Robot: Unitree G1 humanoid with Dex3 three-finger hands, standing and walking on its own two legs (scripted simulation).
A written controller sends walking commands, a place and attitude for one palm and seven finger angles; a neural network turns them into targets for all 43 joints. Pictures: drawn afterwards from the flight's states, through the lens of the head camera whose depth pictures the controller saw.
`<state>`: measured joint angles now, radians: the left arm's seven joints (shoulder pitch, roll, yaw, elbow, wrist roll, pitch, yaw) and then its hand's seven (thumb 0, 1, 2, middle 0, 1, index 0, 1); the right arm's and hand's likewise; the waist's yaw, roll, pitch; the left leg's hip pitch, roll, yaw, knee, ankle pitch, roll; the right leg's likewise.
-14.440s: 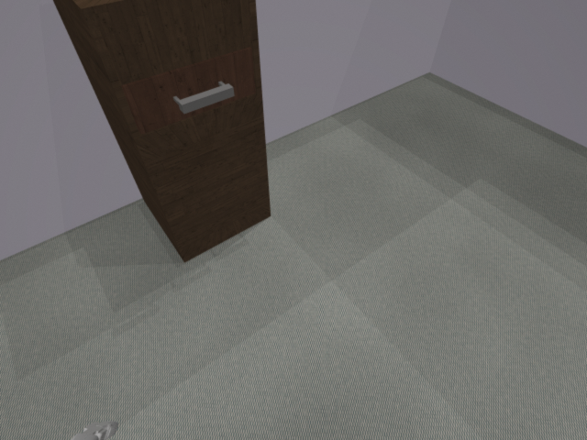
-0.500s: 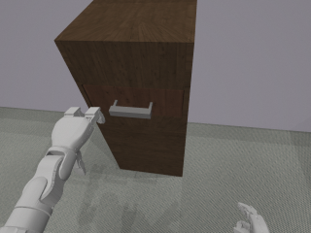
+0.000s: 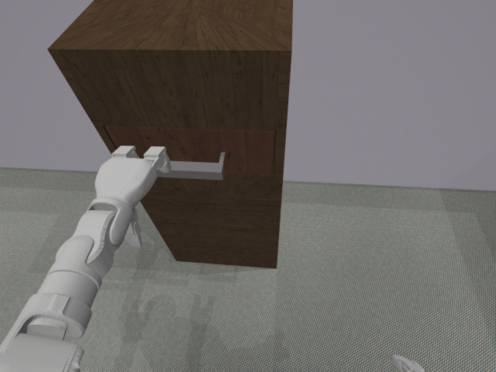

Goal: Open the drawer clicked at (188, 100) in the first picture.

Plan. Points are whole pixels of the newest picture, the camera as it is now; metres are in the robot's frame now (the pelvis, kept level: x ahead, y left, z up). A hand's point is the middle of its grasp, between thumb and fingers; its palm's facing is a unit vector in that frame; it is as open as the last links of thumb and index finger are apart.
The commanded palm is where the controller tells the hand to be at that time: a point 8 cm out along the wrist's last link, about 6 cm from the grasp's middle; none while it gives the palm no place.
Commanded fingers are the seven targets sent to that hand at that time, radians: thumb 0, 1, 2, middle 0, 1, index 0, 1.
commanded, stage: move the hooked fingers above the handle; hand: left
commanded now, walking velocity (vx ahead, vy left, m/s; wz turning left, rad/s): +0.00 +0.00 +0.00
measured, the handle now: (190, 162) +0.56 +0.18 -0.06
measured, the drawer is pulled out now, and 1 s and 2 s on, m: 0.00 0.00 0.00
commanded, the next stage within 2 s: lower the fingers behind the handle in 1.60 s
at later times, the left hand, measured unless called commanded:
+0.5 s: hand (167, 171) +0.46 +0.19 +0.03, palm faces -0.03 +0.00 -1.00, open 13.8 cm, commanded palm +0.44 +0.20 +0.08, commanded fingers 0.00 -0.50 0.30 -0.30 -1.20 -0.30 -1.20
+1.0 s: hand (185, 157) +0.51 +0.17 +0.01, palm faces -0.03 +0.00 -1.00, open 13.6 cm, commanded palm +0.49 +0.18 +0.06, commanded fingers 0.00 -0.50 0.30 -0.30 -1.20 -0.30 -1.20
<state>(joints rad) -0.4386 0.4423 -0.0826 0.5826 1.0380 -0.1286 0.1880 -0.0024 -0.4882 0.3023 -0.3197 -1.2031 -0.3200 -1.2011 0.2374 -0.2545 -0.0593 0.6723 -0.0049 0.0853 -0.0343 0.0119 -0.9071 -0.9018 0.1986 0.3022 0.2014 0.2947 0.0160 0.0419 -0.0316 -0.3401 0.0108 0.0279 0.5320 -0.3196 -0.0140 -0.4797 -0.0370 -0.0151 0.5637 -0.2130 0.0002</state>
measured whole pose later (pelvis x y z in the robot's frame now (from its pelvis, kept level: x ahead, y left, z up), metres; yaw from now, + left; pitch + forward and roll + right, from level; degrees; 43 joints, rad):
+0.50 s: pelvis +0.00 +0.01 -0.01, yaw -1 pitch +14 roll +1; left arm -0.72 0.40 -0.08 0.95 1.10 -0.09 0.32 0.00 -0.49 0.30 -0.32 -1.20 -0.32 -1.20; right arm 0.29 -0.25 -0.07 0.70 -0.02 0.09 -0.01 0.01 -0.91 -0.90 0.20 0.30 0.20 0.29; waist -0.06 0.04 -0.08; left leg -0.50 0.01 0.04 0.63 -0.36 -0.01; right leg -0.64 -0.03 0.00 0.64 -0.24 0.01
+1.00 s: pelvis +0.01 +0.01 -0.03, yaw -1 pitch +20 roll +0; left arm -0.93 0.42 -0.07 1.14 1.12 -0.03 0.37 0.00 -0.49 0.30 -0.35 -1.22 -0.35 -1.24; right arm 0.36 -0.27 -0.07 0.72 -0.05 0.08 0.00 0.01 -0.91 -0.90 0.20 0.30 0.20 0.29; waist -0.14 0.05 -0.12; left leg -0.69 0.02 0.04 0.76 -0.42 0.00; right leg -0.82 -0.03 0.00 0.74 -0.27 0.01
